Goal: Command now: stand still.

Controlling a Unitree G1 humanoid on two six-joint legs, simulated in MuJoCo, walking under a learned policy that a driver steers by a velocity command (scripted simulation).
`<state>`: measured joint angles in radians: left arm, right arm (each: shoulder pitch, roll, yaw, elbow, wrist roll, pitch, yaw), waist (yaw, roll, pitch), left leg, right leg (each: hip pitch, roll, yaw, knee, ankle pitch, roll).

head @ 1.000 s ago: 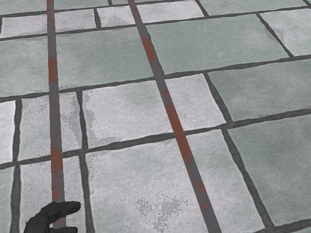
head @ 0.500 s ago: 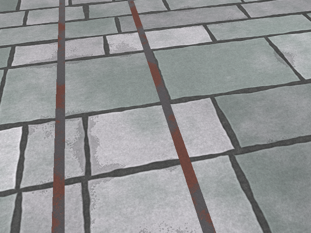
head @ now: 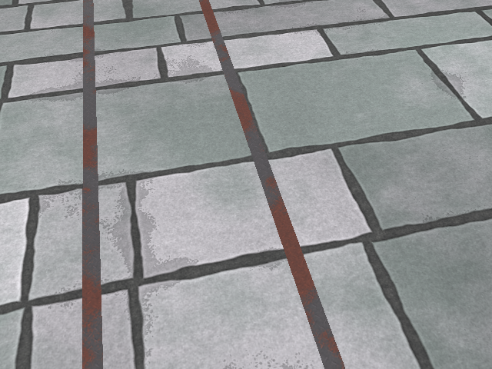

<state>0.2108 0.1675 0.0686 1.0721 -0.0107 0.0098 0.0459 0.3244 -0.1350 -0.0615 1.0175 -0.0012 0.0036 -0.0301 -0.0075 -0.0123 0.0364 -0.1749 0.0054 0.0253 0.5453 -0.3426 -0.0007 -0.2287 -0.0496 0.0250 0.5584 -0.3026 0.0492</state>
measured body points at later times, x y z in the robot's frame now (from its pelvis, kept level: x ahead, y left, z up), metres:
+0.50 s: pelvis +0.12 -0.01 +0.01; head +0.13 -0.02 +0.46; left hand +0.01 +0.21 -0.13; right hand +0.26 -0.26 -0.12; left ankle +0.21 +0.15 -0.67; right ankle +0.02 -0.12 -0.73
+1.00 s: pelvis +0.39 +0.07 +0.02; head +0.40 +0.08 +0.47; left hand +0.55 +0.33 -0.10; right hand +0.38 -0.19 -0.12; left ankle +0.37 +0.14 -0.73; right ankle +0.54 -0.11 -0.65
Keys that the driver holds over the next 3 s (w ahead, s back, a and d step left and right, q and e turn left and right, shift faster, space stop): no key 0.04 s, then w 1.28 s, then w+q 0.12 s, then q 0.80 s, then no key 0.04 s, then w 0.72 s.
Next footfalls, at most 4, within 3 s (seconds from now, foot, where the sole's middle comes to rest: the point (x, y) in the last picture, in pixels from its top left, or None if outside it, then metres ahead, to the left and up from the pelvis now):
0.68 left None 0.41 0.14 -0.77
1.28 right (278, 288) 0.75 -0.07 -0.77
1.78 left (206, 232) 0.96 0.15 -0.77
2.24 right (270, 220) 1.01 -0.06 -0.77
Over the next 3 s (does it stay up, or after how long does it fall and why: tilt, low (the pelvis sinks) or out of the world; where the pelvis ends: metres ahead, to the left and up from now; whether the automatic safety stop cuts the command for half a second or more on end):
stays up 1.05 0.15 0.01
